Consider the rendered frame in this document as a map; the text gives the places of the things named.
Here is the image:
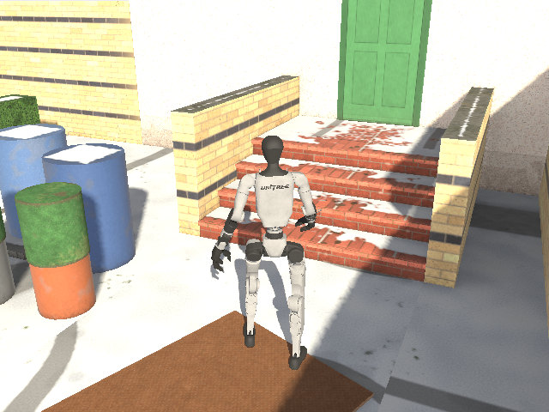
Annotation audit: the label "robot torso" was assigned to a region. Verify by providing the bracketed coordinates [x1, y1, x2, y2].
[254, 169, 294, 258]

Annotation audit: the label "robot left hand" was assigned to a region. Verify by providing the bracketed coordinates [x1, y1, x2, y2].
[211, 246, 231, 271]

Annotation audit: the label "robot left thigh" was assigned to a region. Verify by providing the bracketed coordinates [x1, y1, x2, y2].
[245, 239, 263, 294]

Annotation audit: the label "left robot upper arm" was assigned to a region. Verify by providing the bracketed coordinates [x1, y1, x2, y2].
[231, 173, 256, 222]

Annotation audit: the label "right robot upper arm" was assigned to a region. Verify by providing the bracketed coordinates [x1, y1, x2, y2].
[291, 172, 316, 216]

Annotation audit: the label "right robot forearm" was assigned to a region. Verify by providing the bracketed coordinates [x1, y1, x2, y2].
[305, 203, 317, 223]

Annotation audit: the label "left robot forearm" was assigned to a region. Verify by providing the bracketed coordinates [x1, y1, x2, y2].
[215, 208, 238, 250]

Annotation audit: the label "robot right hand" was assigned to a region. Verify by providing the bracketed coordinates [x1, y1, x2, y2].
[295, 216, 315, 232]

